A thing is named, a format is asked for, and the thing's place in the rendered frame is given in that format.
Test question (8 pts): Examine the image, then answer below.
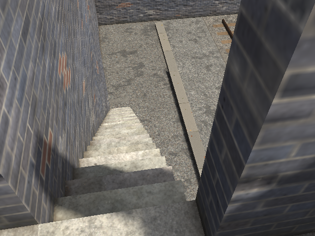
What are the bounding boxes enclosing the stairs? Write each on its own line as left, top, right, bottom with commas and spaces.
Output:
53, 106, 186, 222

